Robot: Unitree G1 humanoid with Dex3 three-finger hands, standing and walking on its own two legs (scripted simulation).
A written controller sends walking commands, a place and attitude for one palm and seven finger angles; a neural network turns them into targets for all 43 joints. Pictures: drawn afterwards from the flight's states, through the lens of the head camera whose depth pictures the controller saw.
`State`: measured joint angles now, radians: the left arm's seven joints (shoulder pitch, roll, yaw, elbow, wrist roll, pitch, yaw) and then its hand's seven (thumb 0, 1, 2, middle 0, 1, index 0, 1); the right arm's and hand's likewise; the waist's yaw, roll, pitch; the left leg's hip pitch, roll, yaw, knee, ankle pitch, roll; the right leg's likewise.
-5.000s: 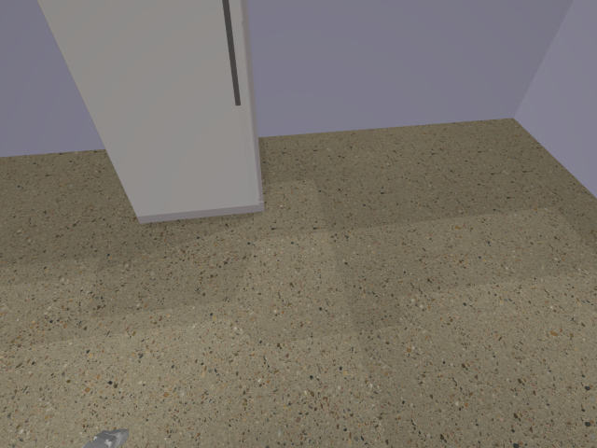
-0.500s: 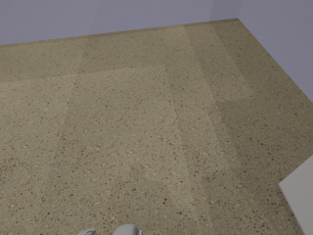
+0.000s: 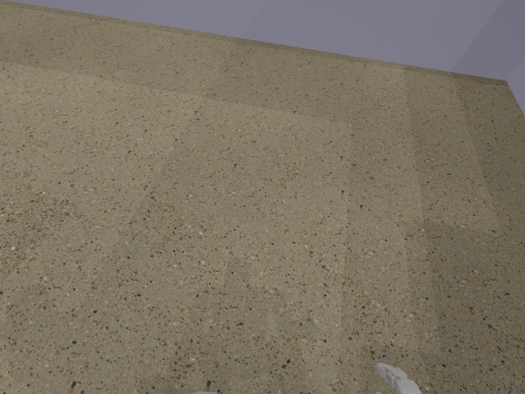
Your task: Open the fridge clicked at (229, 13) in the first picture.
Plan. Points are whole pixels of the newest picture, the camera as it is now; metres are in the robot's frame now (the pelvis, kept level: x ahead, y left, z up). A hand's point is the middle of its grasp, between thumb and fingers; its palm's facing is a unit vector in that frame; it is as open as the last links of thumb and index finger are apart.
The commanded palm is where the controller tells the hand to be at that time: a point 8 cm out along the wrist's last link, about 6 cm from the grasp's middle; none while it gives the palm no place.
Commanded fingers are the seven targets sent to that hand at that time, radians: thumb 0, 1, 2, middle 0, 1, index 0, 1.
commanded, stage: turn to face it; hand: right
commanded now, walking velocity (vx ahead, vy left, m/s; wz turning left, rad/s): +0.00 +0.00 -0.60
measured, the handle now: out of the picture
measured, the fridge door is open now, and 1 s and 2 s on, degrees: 0 0 0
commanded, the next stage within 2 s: none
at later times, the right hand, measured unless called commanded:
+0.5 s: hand out of the picture +0.02 -0.27 -0.16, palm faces +0.31 +0.91 -0.27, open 7.4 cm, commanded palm none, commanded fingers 0.00 -0.90 -0.90 0.20 0.30 0.20 0.30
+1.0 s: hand out of the picture -0.08 -0.17 -0.15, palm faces +0.58 +0.78 -0.24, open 7.4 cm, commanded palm none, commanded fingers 0.00 -0.90 -0.90 0.20 0.30 0.20 0.30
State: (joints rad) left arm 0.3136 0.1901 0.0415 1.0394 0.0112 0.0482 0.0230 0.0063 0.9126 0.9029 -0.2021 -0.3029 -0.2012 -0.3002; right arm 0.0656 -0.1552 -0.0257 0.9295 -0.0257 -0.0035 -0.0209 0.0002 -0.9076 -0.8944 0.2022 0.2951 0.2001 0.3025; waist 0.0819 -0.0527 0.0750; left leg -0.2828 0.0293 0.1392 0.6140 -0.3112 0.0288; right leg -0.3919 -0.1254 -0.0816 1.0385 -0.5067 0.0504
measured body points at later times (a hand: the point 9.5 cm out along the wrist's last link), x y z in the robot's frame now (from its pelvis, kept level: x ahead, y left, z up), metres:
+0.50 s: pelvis +0.00 -0.03 +0.02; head +0.03 -0.06 +0.46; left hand +0.12 +0.21 -0.12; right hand +0.00 -0.32 -0.13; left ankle +0.02 +0.15 -0.65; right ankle +0.02 -0.11 -0.73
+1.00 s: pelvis -0.02 +0.03 +0.01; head +0.01 +0.02 +0.46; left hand +0.20 +0.21 -0.13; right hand -0.11 -0.21 -0.13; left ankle +0.05 +0.14 -0.73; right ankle -0.09 -0.08 -0.67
